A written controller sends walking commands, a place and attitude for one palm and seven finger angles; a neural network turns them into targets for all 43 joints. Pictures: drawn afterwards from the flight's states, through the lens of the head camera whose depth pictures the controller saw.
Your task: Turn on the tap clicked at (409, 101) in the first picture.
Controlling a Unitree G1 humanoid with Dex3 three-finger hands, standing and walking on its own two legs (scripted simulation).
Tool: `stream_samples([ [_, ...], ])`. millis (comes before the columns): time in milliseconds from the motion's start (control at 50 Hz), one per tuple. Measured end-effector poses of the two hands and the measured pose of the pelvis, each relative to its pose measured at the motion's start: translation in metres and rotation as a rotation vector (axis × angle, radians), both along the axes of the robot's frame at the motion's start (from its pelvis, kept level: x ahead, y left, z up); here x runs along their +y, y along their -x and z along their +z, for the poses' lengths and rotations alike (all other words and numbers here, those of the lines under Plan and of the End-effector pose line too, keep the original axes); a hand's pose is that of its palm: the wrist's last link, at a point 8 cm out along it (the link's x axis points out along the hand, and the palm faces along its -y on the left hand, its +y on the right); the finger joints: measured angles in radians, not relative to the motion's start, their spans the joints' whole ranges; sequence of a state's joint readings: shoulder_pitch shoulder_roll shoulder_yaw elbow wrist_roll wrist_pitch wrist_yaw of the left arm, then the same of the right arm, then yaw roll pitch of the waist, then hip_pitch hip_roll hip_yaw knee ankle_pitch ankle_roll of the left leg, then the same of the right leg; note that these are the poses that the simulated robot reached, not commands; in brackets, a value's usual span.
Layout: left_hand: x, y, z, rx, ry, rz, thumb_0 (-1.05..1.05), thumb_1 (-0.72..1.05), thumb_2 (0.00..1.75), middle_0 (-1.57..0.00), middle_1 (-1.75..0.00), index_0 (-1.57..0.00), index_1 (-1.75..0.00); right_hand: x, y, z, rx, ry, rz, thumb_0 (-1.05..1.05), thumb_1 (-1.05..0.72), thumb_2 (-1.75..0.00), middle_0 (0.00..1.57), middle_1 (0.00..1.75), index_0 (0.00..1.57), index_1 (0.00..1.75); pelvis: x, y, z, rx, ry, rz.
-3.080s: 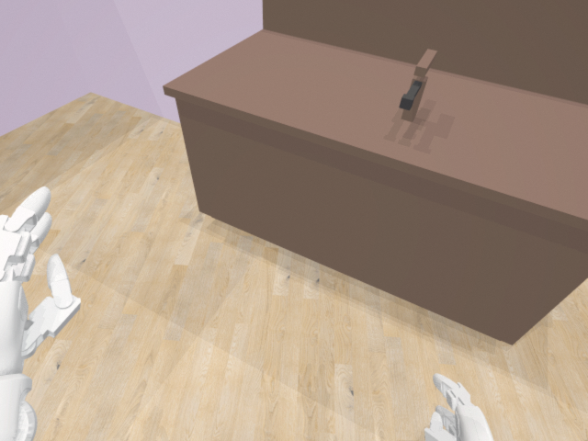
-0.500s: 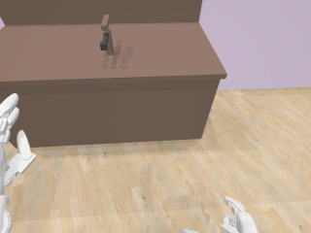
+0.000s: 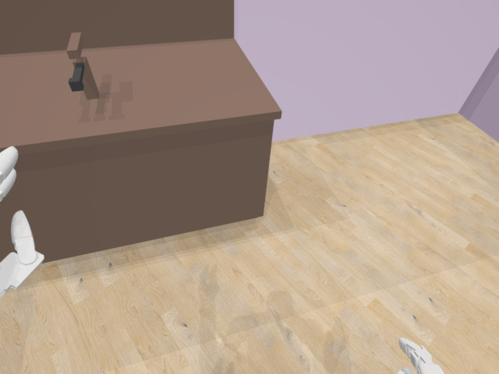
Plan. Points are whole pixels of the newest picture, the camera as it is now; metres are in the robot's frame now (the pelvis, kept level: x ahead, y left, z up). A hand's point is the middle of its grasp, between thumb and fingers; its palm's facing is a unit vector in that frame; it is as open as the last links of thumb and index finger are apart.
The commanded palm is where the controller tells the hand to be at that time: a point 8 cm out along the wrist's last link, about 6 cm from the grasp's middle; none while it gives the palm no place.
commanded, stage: take the last steps up to it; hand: left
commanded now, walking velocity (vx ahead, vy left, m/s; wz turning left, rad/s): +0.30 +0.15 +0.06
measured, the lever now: (76, 84) +0.82 +0.50 +0.05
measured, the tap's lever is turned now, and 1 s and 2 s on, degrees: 0 0 0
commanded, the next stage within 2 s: come to a stop and stand still in 1.64 s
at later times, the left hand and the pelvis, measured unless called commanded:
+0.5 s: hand (61, 225) +0.26 +0.24 +0.17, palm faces +0.40 -0.77 -0.50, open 7.4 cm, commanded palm +0.20 +0.28 +0.18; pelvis +0.05 +0.00 +0.01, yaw +2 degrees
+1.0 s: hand (67, 145) +0.39 +0.29 +0.18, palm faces +0.40 -0.75 -0.53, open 7.4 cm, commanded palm +0.34 +0.33 +0.18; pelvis +0.18 +0.05 -0.01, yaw +1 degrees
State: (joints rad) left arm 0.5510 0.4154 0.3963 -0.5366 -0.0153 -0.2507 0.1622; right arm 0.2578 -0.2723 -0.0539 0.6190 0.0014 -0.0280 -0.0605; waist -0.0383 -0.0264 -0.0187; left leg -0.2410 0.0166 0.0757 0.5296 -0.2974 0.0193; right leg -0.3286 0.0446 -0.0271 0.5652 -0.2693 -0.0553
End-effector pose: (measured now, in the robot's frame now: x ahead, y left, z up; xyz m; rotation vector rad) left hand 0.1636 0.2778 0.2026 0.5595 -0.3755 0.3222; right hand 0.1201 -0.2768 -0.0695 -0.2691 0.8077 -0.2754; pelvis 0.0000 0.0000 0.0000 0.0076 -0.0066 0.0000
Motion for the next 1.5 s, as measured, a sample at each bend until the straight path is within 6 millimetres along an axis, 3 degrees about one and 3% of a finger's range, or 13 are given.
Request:
stream_samples([
  [120,0.012,0.002,-0.014,0.022,0.086,0.11,0.02,0.89,0.9,-0.21,-0.3,-0.21,-0.3,0.027,-0.014,-0.003,-0.067,-0.073,0.046,0.01,-0.91,-0.9,0.19,0.3,0.2,0.3,0.0,-0.008,0.005,-0.014,0.024,0.021],
  [260,-0.018,-0.014,-0.017,0.031,0.046,0.08,0.02,0.89,0.9,-0.2,-0.3,-0.21,-0.3,0.054,-0.041,-0.033,-0.053,-0.188,0.151,0.01,-0.9,-0.9,0.2,0.3,0.21,0.3,-0.017,-0.013,-0.008,-0.019,0.015,0.03],
  [360,-0.023,-0.028,-0.012,0.058,0.048,0.057,0.02,0.89,0.9,-0.21,-0.3,-0.21,-0.3,0.049,-0.052,-0.034,0.031,-0.192,0.158,0.01,-0.9,-0.9,0.2,0.3,0.21,0.3,-0.017,-0.025,0.001,-0.006,-0.006,0.037],
  [520,0.005,-0.055,-0.009,0.124,0.005,0.084,0.02,0.89,0.9,-0.21,-0.3,-0.22,-0.3,0.034,-0.08,-0.018,0.069,-0.096,0.12,0.01,-0.9,-0.9,0.2,0.3,0.21,0.3,0.001,-0.058,0.011,0.022,-0.031,0.04],
  [620,0.032,-0.085,-0.013,0.046,0.029,0.067,0.02,0.89,0.9,-0.21,-0.3,-0.21,-0.3,0.046,-0.114,-0.013,0.025,-0.022,0.1,0.01,-0.9,-0.9,0.2,0.3,0.2,0.3,0.031,-0.088,-0.002,0.016,-0.01,0.024],
  [720,0.053,-0.128,-0.017,-0.011,0.049,0.036,0.02,0.89,0.9,-0.21,-0.3,-0.21,-0.3,0.081,-0.148,-0.006,-0.062,-0.064,0.067,0.01,-0.91,-0.9,0.2,0.3,0.2,0.3,0.047,-0.108,-0.005,-0.001,-0.013,0.006],
  [820,0.049,-0.154,-0.001,-0.016,0.04,-0.018,0.02,0.89,0.9,-0.21,-0.3,-0.21,-0.3,0.118,-0.17,-0.001,-0.102,-0.158,0.085,0.01,-0.9,-0.9,0.2,0.3,0.2,0.3,0.054,-0.131,0.003,0.016,0.006,-0.014],
  [900,0.042,-0.167,0.01,0.008,-0.017,-0.038,0.02,0.89,0.9,-0.21,-0.3,-0.21,-0.3,0.131,-0.183,-0.012,-0.082,-0.207,0.1,0.01,-0.9,-0.9,0.2,0.3,0.21,0.3,0.056,-0.153,0.004,0.017,0.007,-0.018],
  [1060,0.056,-0.2,-0.013,0.069,-0.002,0.091,0.02,0.89,0.9,-0.21,-0.3,-0.21,-0.3,0.113,-0.215,-0.051,0.043,-0.2,0.121,0.01,-0.9,-0.9,0.2,0.3,0.21,0.3,0.051,-0.193,-0.01,-0.009,0.005,0.008],
  [1160,0.059,-0.225,-0.026,0.118,0.078,0.087,0.02,0.89,0.9,-0.21,-0.3,-0.21,-0.3,0.095,-0.236,-0.031,0.064,-0.128,0.107,0.01,-0.9,-0.9,0.2,0.3,0.21,0.3,0.058,-0.213,0.002,0.003,-0.012,0.013],
  [1280,0.064,-0.257,-0.008,0.059,0.031,-0.021,0.02,0.89,0.9,-0.21,-0.3,-0.21,-0.3,0.092,-0.267,-0.004,0.026,-0.029,0.081,0.01,-0.9,-0.9,0.2,0.3,0.2,0.3,0.078,-0.241,0.007,0.011,-0.022,0.006],
  [1380,0.101,-0.285,0.002,-0.051,-0.016,-0.036,0.02,0.89,0.9,-0.21,-0.3,-0.22,-0.3,0.116,-0.298,0.0,-0.044,0.006,0.027,0.01,-0.9,-0.9,0.2,0.3,0.2,0.3,0.109,-0.273,-0.006,-0.003,-0.007,-0.017],
  [1500,0.136,-0.327,-0.008,-0.036,0.052,0.028,0.02,0.89,0.9,-0.21,-0.3,-0.21,-0.3,0.172,-0.325,-0.002,-0.068,-0.11,0.04,0.01,-0.9,-0.9,0.2,0.3,0.2,0.3,0.123,-0.298,0.0,0.004,0.017,-0.027],
])
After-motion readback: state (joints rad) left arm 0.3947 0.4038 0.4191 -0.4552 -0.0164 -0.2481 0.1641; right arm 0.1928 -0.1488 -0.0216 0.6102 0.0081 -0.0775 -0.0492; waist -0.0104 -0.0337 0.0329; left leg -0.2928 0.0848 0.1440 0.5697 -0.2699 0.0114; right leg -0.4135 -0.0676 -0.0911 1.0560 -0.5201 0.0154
